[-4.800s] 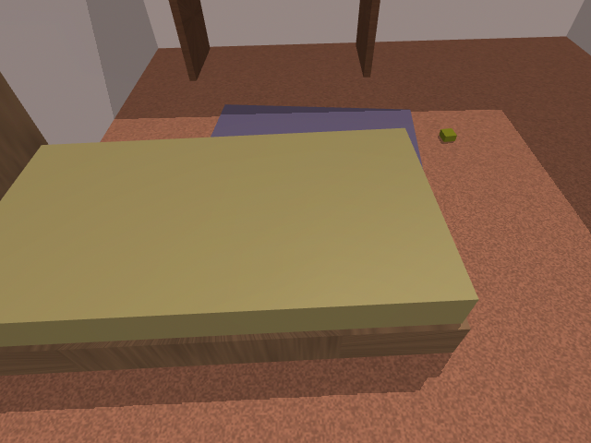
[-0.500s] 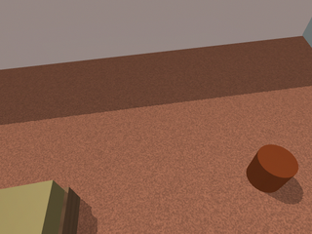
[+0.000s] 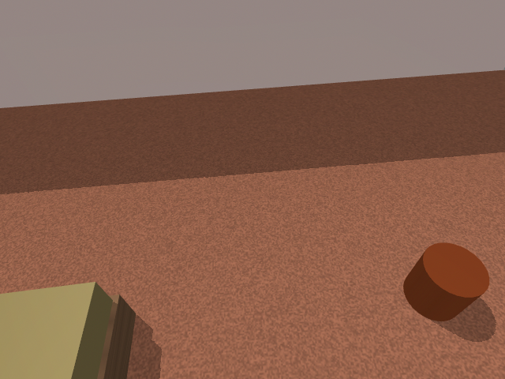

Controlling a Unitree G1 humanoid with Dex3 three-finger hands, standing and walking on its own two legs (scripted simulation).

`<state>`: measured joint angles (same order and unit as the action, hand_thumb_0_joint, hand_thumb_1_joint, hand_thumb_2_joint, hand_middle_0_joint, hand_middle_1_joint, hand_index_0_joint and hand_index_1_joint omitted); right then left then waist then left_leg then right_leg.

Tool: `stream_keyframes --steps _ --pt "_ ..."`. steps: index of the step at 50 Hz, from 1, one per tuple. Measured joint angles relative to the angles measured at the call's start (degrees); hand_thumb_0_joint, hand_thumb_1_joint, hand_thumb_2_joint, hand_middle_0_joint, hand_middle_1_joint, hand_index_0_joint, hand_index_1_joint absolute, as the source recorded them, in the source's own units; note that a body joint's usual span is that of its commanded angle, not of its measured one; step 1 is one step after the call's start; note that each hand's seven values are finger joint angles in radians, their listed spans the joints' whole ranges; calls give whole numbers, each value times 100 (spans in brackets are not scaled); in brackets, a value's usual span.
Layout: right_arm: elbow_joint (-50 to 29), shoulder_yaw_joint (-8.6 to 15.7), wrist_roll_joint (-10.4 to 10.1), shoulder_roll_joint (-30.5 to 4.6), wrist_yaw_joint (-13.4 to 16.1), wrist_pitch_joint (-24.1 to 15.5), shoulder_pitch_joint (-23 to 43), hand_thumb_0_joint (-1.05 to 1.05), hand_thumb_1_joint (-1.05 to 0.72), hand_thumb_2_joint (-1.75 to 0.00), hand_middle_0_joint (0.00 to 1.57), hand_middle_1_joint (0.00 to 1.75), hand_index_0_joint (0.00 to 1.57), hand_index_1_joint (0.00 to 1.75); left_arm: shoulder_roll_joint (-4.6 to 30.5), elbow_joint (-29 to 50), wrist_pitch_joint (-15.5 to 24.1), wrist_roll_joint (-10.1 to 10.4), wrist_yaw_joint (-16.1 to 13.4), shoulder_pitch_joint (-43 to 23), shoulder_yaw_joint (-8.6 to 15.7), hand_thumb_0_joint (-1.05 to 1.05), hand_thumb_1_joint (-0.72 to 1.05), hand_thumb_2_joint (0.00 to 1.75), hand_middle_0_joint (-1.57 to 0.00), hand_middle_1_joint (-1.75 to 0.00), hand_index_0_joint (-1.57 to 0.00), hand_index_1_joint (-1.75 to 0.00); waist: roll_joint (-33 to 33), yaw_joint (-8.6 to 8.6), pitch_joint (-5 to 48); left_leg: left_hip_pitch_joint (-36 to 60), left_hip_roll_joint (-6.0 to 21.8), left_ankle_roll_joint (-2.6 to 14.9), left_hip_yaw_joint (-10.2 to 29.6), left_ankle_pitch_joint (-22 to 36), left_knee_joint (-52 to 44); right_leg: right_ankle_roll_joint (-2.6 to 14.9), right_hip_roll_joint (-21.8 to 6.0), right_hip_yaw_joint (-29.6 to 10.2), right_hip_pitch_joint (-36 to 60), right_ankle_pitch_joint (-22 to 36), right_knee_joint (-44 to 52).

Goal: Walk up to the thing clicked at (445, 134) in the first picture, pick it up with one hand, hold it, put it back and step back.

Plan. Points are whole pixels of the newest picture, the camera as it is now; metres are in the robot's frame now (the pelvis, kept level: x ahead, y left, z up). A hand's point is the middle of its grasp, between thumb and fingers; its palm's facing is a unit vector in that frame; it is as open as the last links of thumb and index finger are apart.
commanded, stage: stand
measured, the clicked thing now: out of the picture +0.79 +1.82 -0.76
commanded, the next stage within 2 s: none
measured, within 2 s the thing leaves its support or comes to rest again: neither
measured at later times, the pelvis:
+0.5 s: pelvis +0.01 +0.00 +0.00, yaw +1 degrees
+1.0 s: pelvis +0.02 +0.00 +0.00, yaw +1 degrees
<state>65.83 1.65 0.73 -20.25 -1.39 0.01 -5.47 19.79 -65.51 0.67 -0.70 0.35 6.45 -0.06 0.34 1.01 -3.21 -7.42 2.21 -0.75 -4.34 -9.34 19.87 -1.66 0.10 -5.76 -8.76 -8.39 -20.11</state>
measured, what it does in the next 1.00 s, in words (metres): stands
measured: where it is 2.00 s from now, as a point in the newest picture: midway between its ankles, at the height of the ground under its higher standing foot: outside the picture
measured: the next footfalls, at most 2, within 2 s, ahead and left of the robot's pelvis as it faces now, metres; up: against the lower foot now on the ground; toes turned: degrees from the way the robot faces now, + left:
none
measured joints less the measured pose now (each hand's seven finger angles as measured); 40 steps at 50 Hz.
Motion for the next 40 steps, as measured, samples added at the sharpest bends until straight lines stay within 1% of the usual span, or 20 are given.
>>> stream_keyframes --steps 11,27,40 --pt "-1 3 -11 0 -15 9 -51 0 -91 -90 20 30 20 30 3 20 20 4 -5 153 -10 1 91 90 -20 -30 -20 -30 22 -12 -29 -42 -4 0 51 -39 46 5 -6 51 -11 -45 -21" --pt "-43 -54 -28 4 10 -7 -28 0 -91 -90 20 30 20 30 -9 158 20 15 -15 -18 -43 0 91 90 -20 -30 -20 -30 -40 15 22 17 -38 15 84 -82 17 -13 -43 86 73 -94 26" --pt "-58 -56 -24 4 16 -4 -19 0 -91 -90 20 30 20 30 21 159 1 14 -22 -20 -48 0 91 90 -20 -30 -20 -30 -29 5 25 48 -65 30 106 -106 -13 -30 -73 110 124 -122 71"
